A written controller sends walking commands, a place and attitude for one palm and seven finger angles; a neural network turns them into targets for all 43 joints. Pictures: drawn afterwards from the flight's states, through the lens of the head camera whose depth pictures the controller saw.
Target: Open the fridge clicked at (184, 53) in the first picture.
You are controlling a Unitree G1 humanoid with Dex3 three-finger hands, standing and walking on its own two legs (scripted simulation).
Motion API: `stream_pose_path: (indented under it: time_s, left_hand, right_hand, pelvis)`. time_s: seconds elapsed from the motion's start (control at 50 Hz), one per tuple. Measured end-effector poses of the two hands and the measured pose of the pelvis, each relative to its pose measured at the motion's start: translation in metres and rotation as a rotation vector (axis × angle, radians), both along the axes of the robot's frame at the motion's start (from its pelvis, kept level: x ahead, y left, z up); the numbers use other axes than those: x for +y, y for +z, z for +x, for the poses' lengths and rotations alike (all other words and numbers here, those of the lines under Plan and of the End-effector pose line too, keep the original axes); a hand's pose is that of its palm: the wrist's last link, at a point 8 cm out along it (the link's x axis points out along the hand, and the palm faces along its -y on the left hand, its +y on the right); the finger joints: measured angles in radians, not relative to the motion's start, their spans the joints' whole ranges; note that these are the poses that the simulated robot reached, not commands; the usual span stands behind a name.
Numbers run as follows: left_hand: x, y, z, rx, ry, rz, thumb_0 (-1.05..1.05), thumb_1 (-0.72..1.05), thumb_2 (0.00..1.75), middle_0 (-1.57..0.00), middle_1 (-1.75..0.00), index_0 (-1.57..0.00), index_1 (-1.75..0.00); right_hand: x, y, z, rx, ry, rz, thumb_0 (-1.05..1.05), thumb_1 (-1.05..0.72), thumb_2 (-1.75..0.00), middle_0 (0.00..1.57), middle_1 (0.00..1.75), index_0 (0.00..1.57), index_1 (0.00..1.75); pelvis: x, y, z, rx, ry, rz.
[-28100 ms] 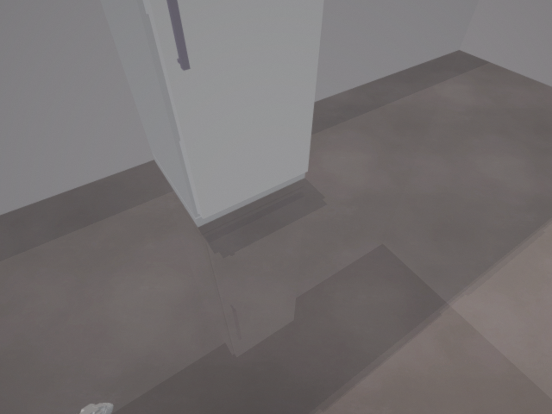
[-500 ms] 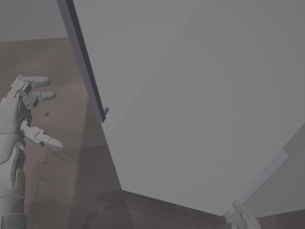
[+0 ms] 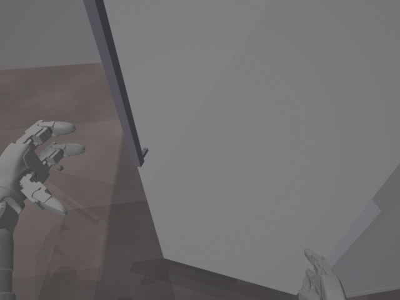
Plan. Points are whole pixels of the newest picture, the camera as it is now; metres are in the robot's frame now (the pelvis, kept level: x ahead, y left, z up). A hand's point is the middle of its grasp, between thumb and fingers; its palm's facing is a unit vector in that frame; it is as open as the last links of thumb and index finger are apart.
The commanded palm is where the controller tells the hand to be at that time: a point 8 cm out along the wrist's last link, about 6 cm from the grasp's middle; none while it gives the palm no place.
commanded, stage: draw the hand back to the body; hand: left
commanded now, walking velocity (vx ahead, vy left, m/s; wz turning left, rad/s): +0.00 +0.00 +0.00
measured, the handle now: (120, 73) +0.45 +0.20 +0.27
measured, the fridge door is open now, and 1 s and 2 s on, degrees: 67 67 67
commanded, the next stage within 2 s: step back with the hand held close in 1.34 s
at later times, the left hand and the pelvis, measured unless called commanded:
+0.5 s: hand (38, 194) +0.22 +0.28 +0.17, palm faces +0.45 -0.85 -0.28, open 13.3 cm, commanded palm +0.17 +0.32 +0.18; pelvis -0.01 +0.01 +0.01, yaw +0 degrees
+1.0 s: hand (40, 208) +0.20 +0.27 +0.16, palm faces +0.45 -0.81 -0.37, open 8.4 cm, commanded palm +0.15 +0.31 +0.18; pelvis +0.01 +0.01 +0.01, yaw -1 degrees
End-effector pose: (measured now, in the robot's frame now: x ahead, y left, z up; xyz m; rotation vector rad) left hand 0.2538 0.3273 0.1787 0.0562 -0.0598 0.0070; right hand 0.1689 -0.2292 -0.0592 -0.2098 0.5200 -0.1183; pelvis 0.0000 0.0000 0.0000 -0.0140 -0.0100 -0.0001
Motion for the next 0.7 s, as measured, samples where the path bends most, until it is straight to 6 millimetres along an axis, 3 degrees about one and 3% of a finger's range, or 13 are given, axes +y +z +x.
stream_pose_path:
  time_s: [0.28, 0.32, 0.44, 0.7]
  left_hand:
    - [-0.005, -0.006, -0.046, -0.002, 0.054, 0.002, -0.01, -0.52, 0.21, -0.25, -1.13, -0.25, -1.13]
    - [-0.002, 0.000, -0.050, -0.028, 0.153, 0.105, -0.01, -0.49, 0.23, -0.25, -1.11, -0.26, -1.11]
    - [-0.001, 0.003, -0.067, -0.120, 0.412, 0.240, -0.01, -0.33, 0.31, -0.24, -1.02, -0.25, -1.02]
    - [-0.009, 0.004, -0.077, -0.128, 0.468, 0.335, -0.01, 0.11, 0.52, -0.23, -0.76, -0.24, -0.75]
  right_hand:
    - [0.023, 0.011, 0.011, -0.051, 0.066, 0.004, 0.01, -0.91, -0.90, 0.20, 0.30, 0.21, 0.30]
    - [0.027, 0.011, 0.012, -0.047, 0.092, -0.008, 0.01, -0.91, -0.90, 0.20, 0.30, 0.21, 0.30]
    - [0.032, 0.002, 0.005, 0.032, 0.108, -0.012, 0.01, -0.90, -0.90, 0.20, 0.30, 0.21, 0.30]
    - [0.022, -0.014, -0.007, 0.157, 0.042, -0.012, 0.02, -0.91, -0.90, 0.21, 0.30, 0.21, 0.30]
  pelvis:
    - [0.009, 0.002, -0.004, -0.037, 0.010, -0.003]
    - [0.009, 0.002, -0.006, -0.039, 0.014, -0.005]
    - [0.010, 0.005, -0.008, -0.043, 0.008, 0.000]
    - [0.012, 0.010, 0.005, -0.070, -0.009, 0.010]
